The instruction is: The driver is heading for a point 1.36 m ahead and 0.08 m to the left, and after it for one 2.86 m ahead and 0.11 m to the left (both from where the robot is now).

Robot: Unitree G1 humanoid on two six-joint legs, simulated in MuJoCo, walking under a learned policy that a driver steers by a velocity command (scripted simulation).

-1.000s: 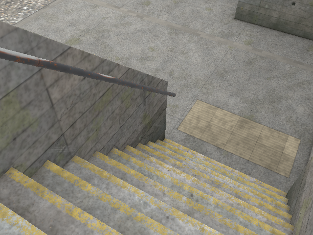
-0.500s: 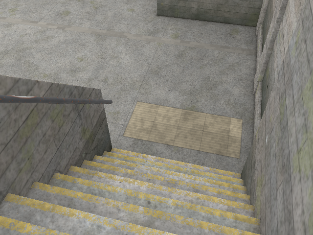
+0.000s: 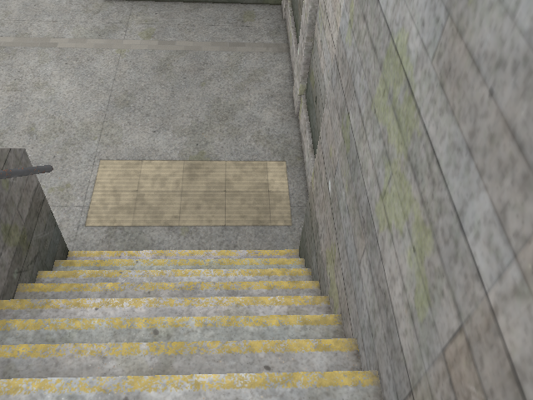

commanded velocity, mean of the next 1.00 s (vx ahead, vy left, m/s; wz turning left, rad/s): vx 0.37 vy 0.00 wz -0.11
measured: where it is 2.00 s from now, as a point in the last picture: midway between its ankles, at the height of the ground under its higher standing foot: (254, 375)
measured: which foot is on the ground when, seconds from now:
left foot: down 0.00-0.44, up 0.46-0.76, down 0.78-1.00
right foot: up 0.00-0.36, down 0.38-0.78, up 0.80-1.00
